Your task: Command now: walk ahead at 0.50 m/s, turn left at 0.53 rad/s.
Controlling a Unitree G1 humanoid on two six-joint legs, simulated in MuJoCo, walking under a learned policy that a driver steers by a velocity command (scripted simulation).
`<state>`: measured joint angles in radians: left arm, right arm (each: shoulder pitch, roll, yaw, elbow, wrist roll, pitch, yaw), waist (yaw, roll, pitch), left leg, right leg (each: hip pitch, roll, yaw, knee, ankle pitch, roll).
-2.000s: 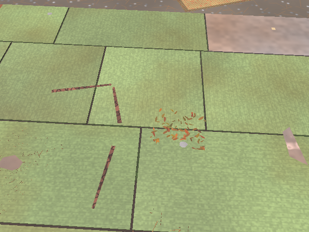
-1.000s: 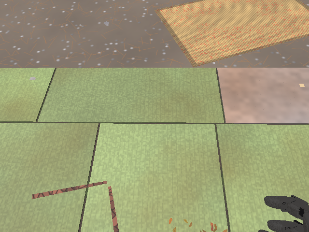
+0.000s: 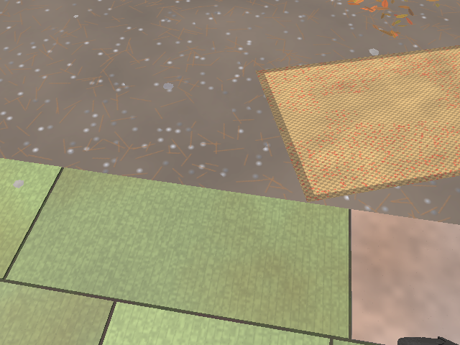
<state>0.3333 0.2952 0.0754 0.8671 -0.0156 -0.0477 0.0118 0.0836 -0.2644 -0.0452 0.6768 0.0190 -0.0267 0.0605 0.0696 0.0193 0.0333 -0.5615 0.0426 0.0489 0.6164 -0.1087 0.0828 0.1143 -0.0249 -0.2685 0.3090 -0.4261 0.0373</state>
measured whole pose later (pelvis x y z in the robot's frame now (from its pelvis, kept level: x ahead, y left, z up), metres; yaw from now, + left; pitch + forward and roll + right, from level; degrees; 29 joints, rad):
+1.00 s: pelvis +0.35 +0.03 +0.01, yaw +13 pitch -1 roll +0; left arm 0.14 0.23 0.02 0.90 0.01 -0.01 0.00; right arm 0.26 -0.23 -0.04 0.88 -0.01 -0.01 -0.03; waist 0.00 -0.01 0.02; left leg -0.20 0.02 -0.04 0.55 -0.34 -0.02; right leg -0.30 0.01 0.00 0.52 -0.20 -0.01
